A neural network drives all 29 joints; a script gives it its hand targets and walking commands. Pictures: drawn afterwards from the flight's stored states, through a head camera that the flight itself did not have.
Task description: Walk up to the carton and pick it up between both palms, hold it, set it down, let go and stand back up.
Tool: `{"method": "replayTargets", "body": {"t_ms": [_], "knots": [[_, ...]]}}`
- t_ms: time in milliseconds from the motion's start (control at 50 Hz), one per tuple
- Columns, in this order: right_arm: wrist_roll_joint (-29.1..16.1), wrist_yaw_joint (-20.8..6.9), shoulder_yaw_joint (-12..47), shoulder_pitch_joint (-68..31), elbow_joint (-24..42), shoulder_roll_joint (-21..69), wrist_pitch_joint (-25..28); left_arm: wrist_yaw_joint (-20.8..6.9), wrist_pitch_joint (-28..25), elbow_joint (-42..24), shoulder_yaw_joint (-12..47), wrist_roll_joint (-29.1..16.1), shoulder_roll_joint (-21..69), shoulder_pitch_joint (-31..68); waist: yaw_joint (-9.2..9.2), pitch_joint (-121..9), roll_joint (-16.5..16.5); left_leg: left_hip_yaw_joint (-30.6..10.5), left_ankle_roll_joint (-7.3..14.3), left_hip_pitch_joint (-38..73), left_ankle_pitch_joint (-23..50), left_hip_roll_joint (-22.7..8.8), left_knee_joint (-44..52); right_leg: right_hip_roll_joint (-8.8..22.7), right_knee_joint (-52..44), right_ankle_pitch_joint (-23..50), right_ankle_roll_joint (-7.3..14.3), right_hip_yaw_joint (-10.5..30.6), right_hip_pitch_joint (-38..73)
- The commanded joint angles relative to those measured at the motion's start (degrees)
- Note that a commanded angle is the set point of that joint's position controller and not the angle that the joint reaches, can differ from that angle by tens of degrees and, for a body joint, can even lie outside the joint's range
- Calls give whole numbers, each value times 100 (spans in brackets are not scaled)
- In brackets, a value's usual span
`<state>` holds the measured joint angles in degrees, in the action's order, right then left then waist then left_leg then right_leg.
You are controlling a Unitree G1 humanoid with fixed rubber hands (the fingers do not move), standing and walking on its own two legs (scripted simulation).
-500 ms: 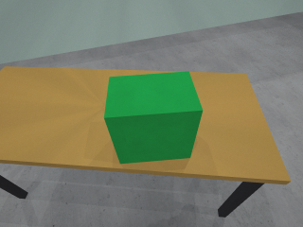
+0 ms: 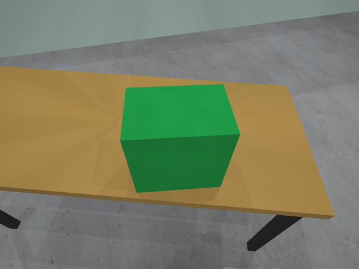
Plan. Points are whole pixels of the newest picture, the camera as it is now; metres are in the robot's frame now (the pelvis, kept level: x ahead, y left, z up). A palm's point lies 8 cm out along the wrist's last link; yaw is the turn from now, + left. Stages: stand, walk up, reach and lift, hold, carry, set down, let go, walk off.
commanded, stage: walk up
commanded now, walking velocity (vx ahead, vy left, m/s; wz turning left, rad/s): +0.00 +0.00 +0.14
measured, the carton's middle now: (177, 141) +0.44 +0.03 -0.01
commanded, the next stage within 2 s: stand in 2.00 s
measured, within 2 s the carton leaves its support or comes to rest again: neither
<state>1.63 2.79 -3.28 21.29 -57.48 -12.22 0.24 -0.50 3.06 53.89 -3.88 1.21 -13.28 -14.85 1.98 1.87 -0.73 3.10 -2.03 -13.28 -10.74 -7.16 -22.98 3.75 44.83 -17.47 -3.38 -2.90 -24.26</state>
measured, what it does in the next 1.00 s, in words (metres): steps on the spot: right foot, then left foot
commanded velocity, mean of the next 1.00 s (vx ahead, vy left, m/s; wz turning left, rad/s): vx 0.00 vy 0.01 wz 0.00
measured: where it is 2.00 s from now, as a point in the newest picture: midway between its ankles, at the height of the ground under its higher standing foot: outside the picture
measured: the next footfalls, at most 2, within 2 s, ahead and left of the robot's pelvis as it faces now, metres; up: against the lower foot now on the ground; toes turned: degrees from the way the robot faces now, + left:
right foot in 0.06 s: +0.06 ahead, -0.13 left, +0.00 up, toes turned -1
left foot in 0.34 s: +0.06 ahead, +0.12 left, +0.00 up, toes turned +2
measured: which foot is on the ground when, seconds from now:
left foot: down 0.00-0.08, up 0.10-0.32, down 0.34-1.00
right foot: up 0.00-0.04, down 0.06-1.00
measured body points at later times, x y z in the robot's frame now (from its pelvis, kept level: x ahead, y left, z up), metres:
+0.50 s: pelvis +0.01 -0.02 -0.01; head +0.01 -0.02 +0.44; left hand +0.04 +0.20 -0.16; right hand +0.01 -0.25 -0.16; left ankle +0.01 +0.08 -0.75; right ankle +0.02 -0.15 -0.75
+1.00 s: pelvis +0.02 +0.03 +0.00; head +0.03 +0.04 +0.45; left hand +0.00 +0.25 -0.17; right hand +0.02 -0.19 -0.16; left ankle +0.02 +0.12 -0.75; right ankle +0.02 -0.13 -0.75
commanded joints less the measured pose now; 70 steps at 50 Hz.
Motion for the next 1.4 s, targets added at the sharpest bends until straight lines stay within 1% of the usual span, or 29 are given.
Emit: {"method": "replayTargets", "body": {"t_ms": [0, 20, 40, 60, 80, 100, 140, 160, 240, 260, 280, 320, 340, 360, 400, 440, 460, 500, 520, 540, 560, 600, 620, 640, 660, 680, 720, 860, 1380], "knots": [[-6, -59, -148, -233, 163, -704, -74, 122, -237, -99, -26, -16, -101, -724, -377, -318, 1487, -198, 800, -550, 592, -239, 57, -437, -1638, 616, 17, -735, 1575], [-35, -103, -133, 175, 170, -661, -52, 195, -310, 24, -54, -23, -303, -945, -313, -336, 975, -392, 680, -853, 709, -164, -209, -235, -2269, 943, -42, -504, 2106], [-20, -129, -55, 479, 91, -353, -39, 197, -385, 121, 23, -10, -232, -1397, -399, -532, 224, -222, 530, -587, -425, -77, -636, 402, -2842, 990, -2, 138, 2241], [-87, -156, -45, 890, -4, 14, -63, 220, -412, 120, 79, 25, -271, -1156, -71, -283, -704, -212, 349, -1153, -1488, 180, -1139, 1145, -2935, 1776, 89, 867, 2462], [-58, -94, 18, 695, 56, 229, -132, 227, -376, -9, 3, 35, -831, -701, -149, -155, -1825, -305, 261, -1066, -2205, 447, -1540, 1869, -3209, 1582, 784, 1620, 1444], [-68, -78, -67, 322, 47, -84, -209, 200, -376, -73, 50, 121, -522, -366, -217, 200, -1313, -334, 306, -860, -2037, 407, -2095, 1681, -3337, 997, 1035, 1729, 1006], [-28, -203, -59, 394, -94, -79, -254, 180, -363, -218, 117, 99, -378, 268, 107, 239, -919, -297, 357, -580, -1425, 536, -2407, 1069, -3373, 472, 902, 911, 682], [-39, -229, -45, 344, -180, -28, -242, 196, -391, -232, 133, 58, -346, 281, 72, 216, -955, -221, 373, -526, -1192, 482, -2361, 881, -3305, 494, 763, 565, 694], [-12, -127, 83, 239, -179, 48, -182, 233, -386, 50, 195, -20, -223, -164, -165, 55, -859, 40, 260, -295, -1141, 605, -1215, 843, -2946, 713, 1018, 620, 1290], [-41, -89, 98, 359, -175, 125, -135, 245, -362, 80, 194, -12, -278, -118, -33, 169, -1123, -26, 248, -195, -718, 555, -472, 857, -2788, 967, 969, 623, 1308], [-26, -62, 81, 306, -213, -6, -77, 232, -334, 131, 211, -7, -193, -180, -97, 233, -934, -46, 245, 286, -162, 535, 132, 747, -2683, 1187, 892, 651, 1082], [-18, -41, 120, 587, -227, -211, 56, 191, -350, 156, 171, -69, -31, -323, -140, 32, -516, -601, 222, 781, 661, -127, 447, 596, -2383, 1193, 634, 457, 985], [-41, -90, 142, 334, -259, -290, 69, 174, -343, 221, 230, -173, 219, -484, -308, 124, 169, -674, 354, 348, 296, -75, 464, 244, -2581, 636, 503, 263, 1068], [-41, -120, 139, 136, -217, -126, 77, 183, -331, 271, 197, -124, 165, -369, -242, 335, 617, -672, 397, -119, -18, -34, 562, 236, -2457, 737, 485, 244, 1453], [-34, -135, 192, 154, -276, 65, 95, 189, -328, 275, 160, -69, 12, -305, -223, 330, 794, -626, 352, -216, -95, 15, 756, 150, -2291, 837, 448, 170, 1631], [-63, -92, 194, 150, -317, 14, 145, 201, -333, 476, 145, -54, 0, -527, -282, 199, 372, -607, 394, 234, 463, -36, 703, 232, -2307, 1063, 401, 194, 1555], [-23, -85, -172, -261, -169, -989, -36, 339, -336, 333, -115, 28, -731, -721, -596, 254, 1252, 89, 262, -617, 418, 308, -224, 919, -1958, 1782, 529, 489, 1990], [7, -184, -130, -447, 194, -314, -214, 522, -253, 507, -237, 72, -1158, -1467, -879, 200, -1081, 177, 110, -1802, -1764, 655, -2529, 2504, -2907, 1893, 1521, 2409, 1904], [56, -245, -101, -656, 340, -96, -276, 557, -246, 579, -205, 113, -889, -1478, -775, 276, -825, -256, 108, -1840, -1784, 413, -3581, 2643, -3170, 1626, 1695, 2285, 1459], [-199, -303, 193, -79, 171, 895, -188, 478, -307, 514, 171, -5, 255, -316, 85, -114, -1195, -788, 361, 110, -1482, 256, -2527, 1099, -3223, 528, 1231, 733, -3], [-157, -323, 168, 347, 74, 681, -105, 441, -262, 448, 147, 14, 152, 251, 366, 133, -1607, -256, 406, 82, -1114, 536, -1397, 534, -2975, -81, 802, 217, 162], [-2, -184, 29, 484, -184, 8, -9, 310, -241, 534, 111, 37, -70, -125, 170, 156, -690, 261, 245, 817, -39, 901, 13, 317, -2425, -28, 646, 24, 168], [73, -125, 6, 649, -202, -224, 54, 249, -252, 594, 140, 62, -2, -485, 67, 68, -12, -428, 183, 1167, 126, 309, 459, 293, -1975, -37, 474, 18, -3], [5, -72, 45, 403, 8, -482, 104, 203, -241, 539, 238, -54, 312, -875, -243, -32, 1062, -1738, 342, 650, 227, -805, 1073, 63, -1635, -444, 197, -98, 159], [-59, -85, 118, 108, 7, -401, 78, 217, -168, 621, 214, -130, 236, -870, -183, 170, 1245, -1826, 742, -302, -566, -944, 1232, 53, -1555, -675, 220, 54, 866], [-64, -107, 153, -298, 83, -296, 80, 204, -143, 669, 206, -103, 132, -829, -340, 456, 844, -1607, 745, -493, -849, -632, 1269, -6, -1639, -163, 236, 46, 1070], [-78, -104, 150, -376, 53, -406, 101, 190, -190, 738, 245, -56, 153, -861, -374, 334, 706, -1141, 620, -195, -454, -248, 1142, -32, -1944, 598, 241, 15, 1262], [-151, -76, 204, 85, -244, -112, 150, 221, -340, 937, 329, -61, 68, -938, -229, 210, 112, -703, 518, 484, 470, 109, 745, 272, -2508, 1052, 111, 215, 1324], [-136, -92, 188, 18, -330, -177, 130, 360, -354, 1084, 318, -56, 13, -792, -229, 177, 151, -720, 505, 303, 1021, 75, 321, 397, -2219, 915, 33, -6, 1356]]}}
